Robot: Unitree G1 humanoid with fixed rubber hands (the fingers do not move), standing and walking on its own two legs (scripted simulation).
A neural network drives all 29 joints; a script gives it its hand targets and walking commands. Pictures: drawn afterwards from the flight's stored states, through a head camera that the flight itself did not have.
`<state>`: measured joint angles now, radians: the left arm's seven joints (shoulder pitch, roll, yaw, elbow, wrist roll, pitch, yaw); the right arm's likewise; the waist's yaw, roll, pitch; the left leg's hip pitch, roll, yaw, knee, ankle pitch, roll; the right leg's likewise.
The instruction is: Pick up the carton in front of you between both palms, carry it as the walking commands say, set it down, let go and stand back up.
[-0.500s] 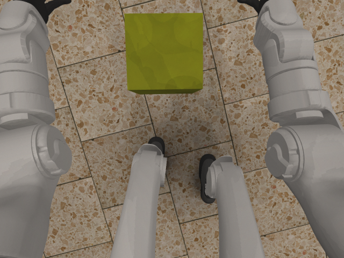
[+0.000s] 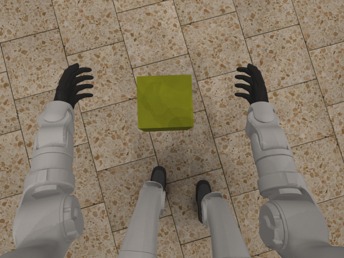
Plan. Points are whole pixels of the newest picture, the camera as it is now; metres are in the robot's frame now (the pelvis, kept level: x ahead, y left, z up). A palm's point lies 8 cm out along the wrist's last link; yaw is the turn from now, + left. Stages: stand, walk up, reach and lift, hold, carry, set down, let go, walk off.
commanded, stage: let go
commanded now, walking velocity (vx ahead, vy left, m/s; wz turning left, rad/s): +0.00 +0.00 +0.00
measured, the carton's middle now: (165, 106) +0.49 +0.09 -0.57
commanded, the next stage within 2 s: stand in 1.12 s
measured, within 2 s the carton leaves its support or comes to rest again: neither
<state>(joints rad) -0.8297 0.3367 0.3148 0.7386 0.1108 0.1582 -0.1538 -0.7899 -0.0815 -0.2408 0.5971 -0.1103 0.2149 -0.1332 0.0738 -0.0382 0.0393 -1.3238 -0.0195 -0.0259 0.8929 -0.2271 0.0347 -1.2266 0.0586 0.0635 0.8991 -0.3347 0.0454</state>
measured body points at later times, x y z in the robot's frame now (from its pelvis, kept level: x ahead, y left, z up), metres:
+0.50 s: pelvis +0.05 -0.02 +0.07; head +0.16 -0.01 +0.50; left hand +0.25 +0.24 -0.02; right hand +0.30 -0.22 -0.03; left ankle +0.07 +0.09 -0.66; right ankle +0.03 -0.14 -0.66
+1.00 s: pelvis +0.07 -0.04 +0.08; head +0.09 -0.04 +0.53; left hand +0.23 +0.20 +0.00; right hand +0.26 -0.26 +0.01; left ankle +0.07 +0.09 -0.66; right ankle +0.03 -0.14 -0.66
